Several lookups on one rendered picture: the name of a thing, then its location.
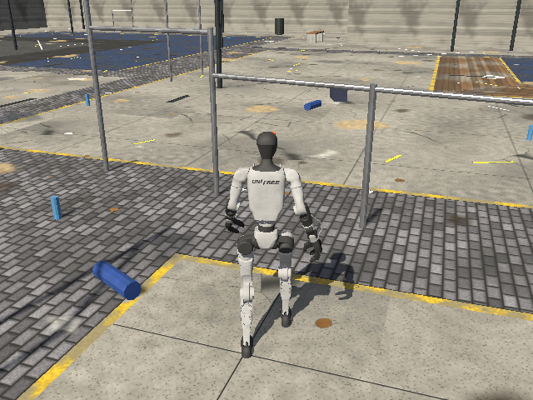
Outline robot left upper arm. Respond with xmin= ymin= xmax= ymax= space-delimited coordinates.
xmin=227 ymin=167 xmax=250 ymax=211

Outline right robot forearm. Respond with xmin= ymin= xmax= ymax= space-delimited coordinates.
xmin=299 ymin=203 xmax=319 ymax=243

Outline robot right upper arm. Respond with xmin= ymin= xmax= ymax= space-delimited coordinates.
xmin=284 ymin=168 xmax=307 ymax=216

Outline humanoid robot torso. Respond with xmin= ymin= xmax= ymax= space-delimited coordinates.
xmin=247 ymin=163 xmax=286 ymax=250

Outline left robot forearm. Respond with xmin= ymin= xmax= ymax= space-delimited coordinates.
xmin=225 ymin=198 xmax=237 ymax=223

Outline left robot hand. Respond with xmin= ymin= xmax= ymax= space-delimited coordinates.
xmin=225 ymin=218 xmax=245 ymax=233

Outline right robot thigh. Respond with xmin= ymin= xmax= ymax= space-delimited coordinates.
xmin=277 ymin=232 xmax=294 ymax=280

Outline right robot hand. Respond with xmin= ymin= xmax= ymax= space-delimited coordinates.
xmin=303 ymin=239 xmax=322 ymax=263

